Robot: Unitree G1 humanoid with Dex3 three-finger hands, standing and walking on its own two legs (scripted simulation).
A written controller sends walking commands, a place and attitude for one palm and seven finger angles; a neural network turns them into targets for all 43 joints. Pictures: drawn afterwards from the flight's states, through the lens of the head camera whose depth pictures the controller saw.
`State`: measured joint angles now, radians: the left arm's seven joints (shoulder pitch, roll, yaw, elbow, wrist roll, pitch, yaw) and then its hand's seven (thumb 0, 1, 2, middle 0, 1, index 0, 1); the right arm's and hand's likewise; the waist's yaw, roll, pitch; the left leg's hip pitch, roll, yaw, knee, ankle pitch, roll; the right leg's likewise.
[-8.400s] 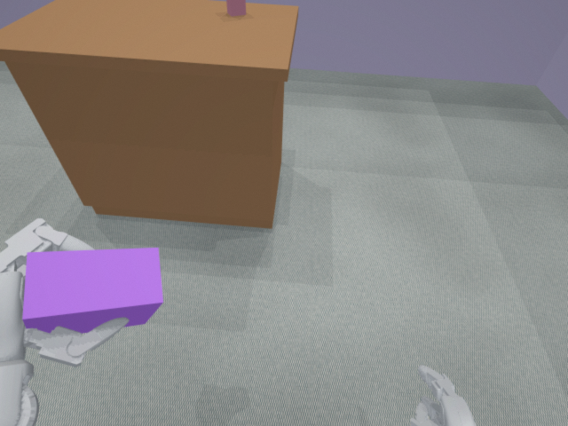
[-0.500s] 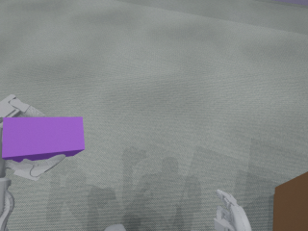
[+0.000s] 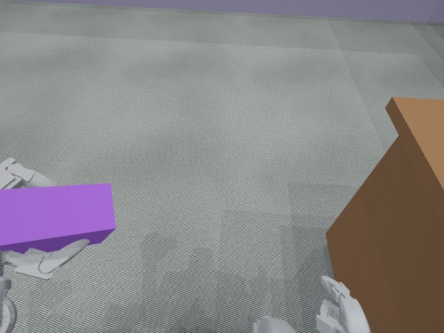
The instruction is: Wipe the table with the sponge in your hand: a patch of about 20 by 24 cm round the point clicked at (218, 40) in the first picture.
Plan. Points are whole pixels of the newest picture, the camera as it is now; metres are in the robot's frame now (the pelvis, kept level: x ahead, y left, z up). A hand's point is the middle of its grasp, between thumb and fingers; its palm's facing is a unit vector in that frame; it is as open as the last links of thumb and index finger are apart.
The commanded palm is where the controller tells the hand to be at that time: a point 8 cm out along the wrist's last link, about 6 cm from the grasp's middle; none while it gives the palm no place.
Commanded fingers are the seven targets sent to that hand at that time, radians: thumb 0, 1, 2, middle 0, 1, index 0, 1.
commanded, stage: turn to face it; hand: left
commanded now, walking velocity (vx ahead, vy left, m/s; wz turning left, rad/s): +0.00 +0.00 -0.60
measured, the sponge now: (74, 219) +0.22 +0.23 +0.15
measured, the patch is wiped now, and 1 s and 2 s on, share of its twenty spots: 0.00 0.00 0.00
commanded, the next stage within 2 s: none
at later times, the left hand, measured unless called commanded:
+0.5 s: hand (198, 213) +0.23 +0.06 +0.19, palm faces +0.11 -0.80 -0.59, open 10.0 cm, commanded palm +0.18 +0.12 +0.19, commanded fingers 0.00 0.10 1.30 -1.20 -1.60 -1.20 -1.60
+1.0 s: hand (224, 214) +0.23 +0.03 +0.18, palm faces -0.11 -0.88 -0.46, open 10.0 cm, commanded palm +0.20 +0.10 +0.19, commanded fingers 0.00 0.10 1.30 -1.20 -1.60 -1.20 -1.60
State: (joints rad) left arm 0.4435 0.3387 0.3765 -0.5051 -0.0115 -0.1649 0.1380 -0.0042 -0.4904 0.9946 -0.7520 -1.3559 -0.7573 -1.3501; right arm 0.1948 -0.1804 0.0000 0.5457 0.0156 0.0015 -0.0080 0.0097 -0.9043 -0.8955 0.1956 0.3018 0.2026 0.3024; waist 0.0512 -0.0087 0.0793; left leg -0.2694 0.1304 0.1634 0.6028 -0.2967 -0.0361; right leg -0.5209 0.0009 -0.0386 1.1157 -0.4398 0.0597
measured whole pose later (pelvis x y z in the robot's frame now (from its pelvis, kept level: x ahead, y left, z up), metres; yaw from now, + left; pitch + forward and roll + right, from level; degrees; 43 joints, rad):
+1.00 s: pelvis -0.08 -0.06 +0.00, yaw -31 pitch +4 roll +2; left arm 0.41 0.43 0.38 -0.58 -0.03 -0.18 0.11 0.00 -0.49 0.99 -0.75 -1.36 -0.75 -1.35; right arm 0.10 -0.20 0.02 0.50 0.00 0.11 0.02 0.01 -0.90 -0.90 0.20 0.30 0.24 0.30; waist 0.05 -0.07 0.05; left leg -0.21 0.01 0.05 0.45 -0.29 -0.01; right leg -0.50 0.18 0.18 0.64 -0.25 -0.03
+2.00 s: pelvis -0.20 -0.05 -0.01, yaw -70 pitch +0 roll +2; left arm 0.44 0.43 0.39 -0.62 -0.05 -0.19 0.12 0.00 -0.49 0.99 -0.74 -1.36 -0.75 -1.35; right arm 0.12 -0.19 0.02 0.54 0.01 0.01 0.00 0.01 -0.90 -0.89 0.20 0.30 0.21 0.30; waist -0.01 0.02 0.17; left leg -0.51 0.11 0.04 1.13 -0.49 -0.09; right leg -0.36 0.02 -0.07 0.68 -0.33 -0.08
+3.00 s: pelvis -0.27 +0.06 +0.00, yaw -104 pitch +2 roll +1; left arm 0.60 0.51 0.49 -0.70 -0.05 -0.23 0.14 0.00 -0.48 0.99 -0.74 -1.36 -0.75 -1.35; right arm 0.15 -0.27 -0.05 0.54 0.01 0.04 -0.01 0.01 -0.91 -0.90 0.20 0.30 0.20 0.30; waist -0.05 -0.05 0.14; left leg -0.40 0.03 0.05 0.83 -0.47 -0.06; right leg -0.39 0.08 0.03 0.52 -0.16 -0.08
